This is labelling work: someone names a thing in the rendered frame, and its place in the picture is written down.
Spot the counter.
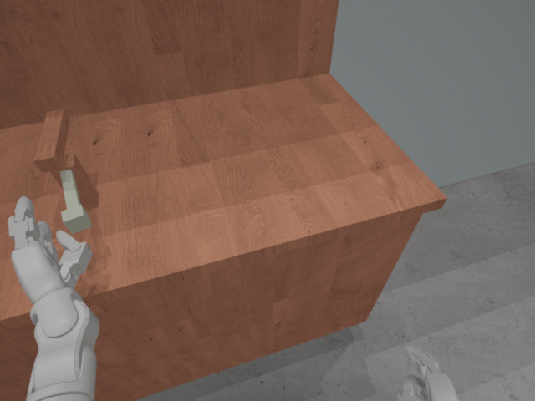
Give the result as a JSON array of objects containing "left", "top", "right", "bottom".
[{"left": 0, "top": 0, "right": 447, "bottom": 401}]

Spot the right robot hand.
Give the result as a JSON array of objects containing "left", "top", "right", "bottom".
[{"left": 397, "top": 345, "right": 459, "bottom": 401}]

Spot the robot left forearm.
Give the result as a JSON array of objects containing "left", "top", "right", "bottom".
[{"left": 26, "top": 287, "right": 99, "bottom": 401}]

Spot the left robot hand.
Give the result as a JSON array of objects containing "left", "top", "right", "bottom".
[{"left": 8, "top": 196, "right": 93, "bottom": 305}]

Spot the tap lever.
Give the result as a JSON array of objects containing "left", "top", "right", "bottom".
[{"left": 60, "top": 170, "right": 92, "bottom": 234}]

